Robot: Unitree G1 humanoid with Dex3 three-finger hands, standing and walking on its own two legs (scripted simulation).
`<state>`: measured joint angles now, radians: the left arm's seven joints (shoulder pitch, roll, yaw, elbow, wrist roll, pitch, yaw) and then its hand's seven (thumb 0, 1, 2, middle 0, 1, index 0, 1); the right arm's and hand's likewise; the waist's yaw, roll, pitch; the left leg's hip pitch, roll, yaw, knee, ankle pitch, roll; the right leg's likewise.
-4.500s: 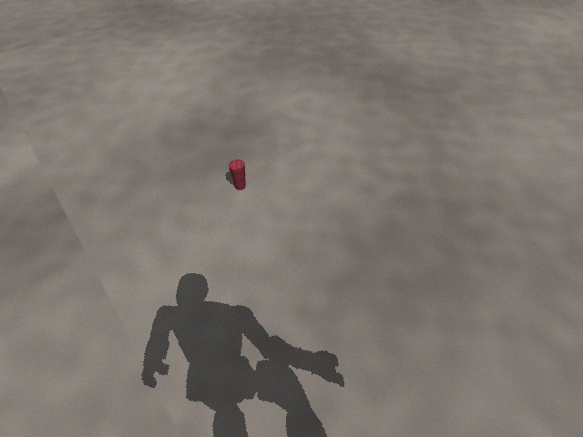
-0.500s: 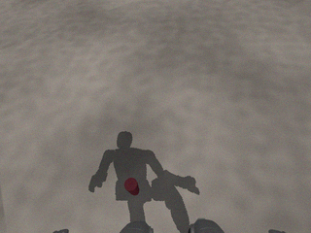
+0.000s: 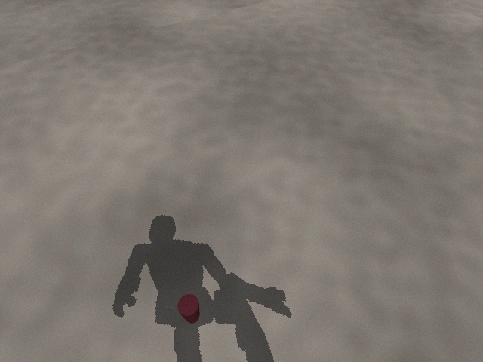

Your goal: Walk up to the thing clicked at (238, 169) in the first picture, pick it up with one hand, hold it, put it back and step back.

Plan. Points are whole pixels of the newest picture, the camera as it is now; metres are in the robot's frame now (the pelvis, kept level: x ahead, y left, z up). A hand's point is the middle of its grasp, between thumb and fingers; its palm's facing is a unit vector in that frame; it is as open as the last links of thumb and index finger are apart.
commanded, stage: walk up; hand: left
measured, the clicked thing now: (190, 310) +0.39 +0.21 -0.69
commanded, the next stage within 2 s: stand in 1.24 s
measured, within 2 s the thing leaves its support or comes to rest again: neither
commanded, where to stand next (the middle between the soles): +0.05 +0.00 m, yaw +0 degrees
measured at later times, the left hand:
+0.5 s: hand out of the picture +0.13 +0.25 -0.14, palm faces -0.01 -0.94 -0.35, open 7.4 cm
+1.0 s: hand out of the picture +0.12 +0.24 -0.14, palm faces -0.05 -0.93 -0.36, open 7.4 cm
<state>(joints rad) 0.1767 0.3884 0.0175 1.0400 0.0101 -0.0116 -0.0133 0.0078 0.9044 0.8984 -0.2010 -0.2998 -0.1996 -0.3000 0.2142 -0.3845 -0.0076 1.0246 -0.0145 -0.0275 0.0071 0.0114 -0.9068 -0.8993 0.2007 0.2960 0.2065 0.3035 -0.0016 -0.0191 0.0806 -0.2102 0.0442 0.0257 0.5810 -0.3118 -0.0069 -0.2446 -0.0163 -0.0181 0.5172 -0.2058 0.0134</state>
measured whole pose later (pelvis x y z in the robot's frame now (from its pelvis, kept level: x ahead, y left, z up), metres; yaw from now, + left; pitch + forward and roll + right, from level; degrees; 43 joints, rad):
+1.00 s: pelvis +0.03 -0.01 +0.01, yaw -2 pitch -3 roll +0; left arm 0.11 0.35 0.01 1.12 0.01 0.00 -0.01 0.01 0.90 0.90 -0.20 -0.30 -0.20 -0.30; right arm 0.13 -0.37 -0.01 1.12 -0.01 -0.01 0.00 0.01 -0.91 -0.90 0.20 0.30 0.21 0.30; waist 0.00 0.01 0.07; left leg -0.08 0.04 0.06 0.42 -0.28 -0.02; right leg -0.17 -0.01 0.01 0.46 -0.23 0.01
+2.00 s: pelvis +0.00 -0.01 +0.02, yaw -2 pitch -3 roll +1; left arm 0.12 0.35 -0.01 1.15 0.01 0.00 -0.01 0.01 0.90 0.90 -0.20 -0.30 -0.20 -0.30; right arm 0.13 -0.35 -0.02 1.16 -0.02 0.00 0.01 0.01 -0.91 -0.90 0.20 0.30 0.21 0.30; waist 0.00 0.00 0.07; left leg -0.08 0.03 0.06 0.32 -0.18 -0.02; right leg -0.16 -0.02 0.01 0.34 -0.12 0.01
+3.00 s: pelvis +0.02 -0.01 +0.02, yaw -1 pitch -3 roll +0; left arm 0.11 0.35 -0.01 1.13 0.01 -0.01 0.00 0.01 0.90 0.90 -0.20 -0.30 -0.20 -0.30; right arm 0.11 -0.35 -0.01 1.14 -0.02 0.00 0.01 0.01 -0.91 -0.90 0.20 0.30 0.21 0.30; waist 0.00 0.00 0.05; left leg -0.06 0.04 0.05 0.30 -0.19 -0.02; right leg -0.14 -0.02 0.00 0.33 -0.14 0.01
